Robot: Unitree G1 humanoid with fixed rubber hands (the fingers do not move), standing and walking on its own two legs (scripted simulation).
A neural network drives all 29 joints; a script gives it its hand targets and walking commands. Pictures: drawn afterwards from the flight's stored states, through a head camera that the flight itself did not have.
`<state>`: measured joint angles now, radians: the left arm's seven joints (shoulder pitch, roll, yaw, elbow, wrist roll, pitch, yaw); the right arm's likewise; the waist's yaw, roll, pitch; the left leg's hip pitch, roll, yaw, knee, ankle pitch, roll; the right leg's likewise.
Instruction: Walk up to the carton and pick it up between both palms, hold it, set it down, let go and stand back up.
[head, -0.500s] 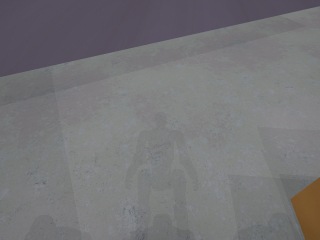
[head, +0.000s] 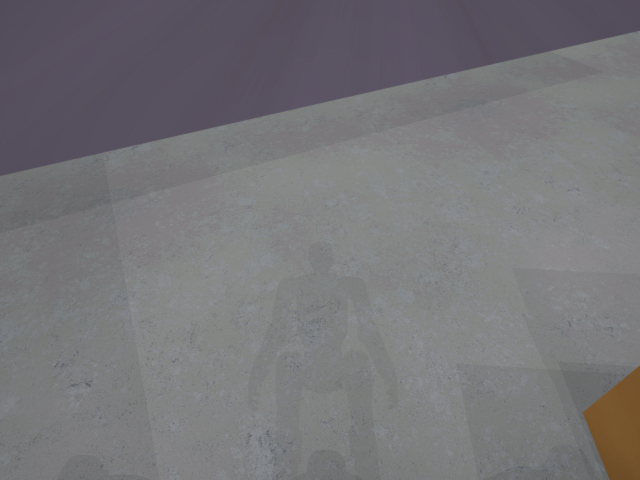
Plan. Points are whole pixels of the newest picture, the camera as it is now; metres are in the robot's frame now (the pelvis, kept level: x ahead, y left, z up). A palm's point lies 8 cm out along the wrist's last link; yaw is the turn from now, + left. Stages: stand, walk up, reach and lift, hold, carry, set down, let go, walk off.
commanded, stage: stand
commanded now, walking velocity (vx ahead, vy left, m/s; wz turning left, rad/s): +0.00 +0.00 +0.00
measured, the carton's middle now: out of the picture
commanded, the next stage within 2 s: none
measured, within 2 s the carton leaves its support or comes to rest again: neither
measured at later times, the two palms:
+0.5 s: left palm out of the picture -0.07 +0.21 -0.15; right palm out of the picture -0.06 -0.20 -0.15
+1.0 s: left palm out of the picture -0.08 +0.20 -0.15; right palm out of the picture -0.06 -0.20 -0.15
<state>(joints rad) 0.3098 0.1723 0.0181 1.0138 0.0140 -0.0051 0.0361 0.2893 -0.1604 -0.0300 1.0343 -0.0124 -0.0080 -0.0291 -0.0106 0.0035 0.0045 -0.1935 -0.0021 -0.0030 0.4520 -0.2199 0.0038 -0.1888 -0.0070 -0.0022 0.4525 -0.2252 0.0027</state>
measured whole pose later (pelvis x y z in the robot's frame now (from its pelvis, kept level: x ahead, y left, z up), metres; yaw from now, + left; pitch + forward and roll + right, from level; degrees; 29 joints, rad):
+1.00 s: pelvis -0.03 +0.01 +0.00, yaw +0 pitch -1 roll +0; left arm 0.39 0.10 -0.01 1.12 0.02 0.00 0.03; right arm 0.35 -0.12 -0.01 1.13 -0.02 0.01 -0.03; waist 0.00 -0.01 0.00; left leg -0.26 -0.01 0.00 0.43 -0.16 0.01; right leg -0.26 -0.02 0.01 0.44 -0.17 0.01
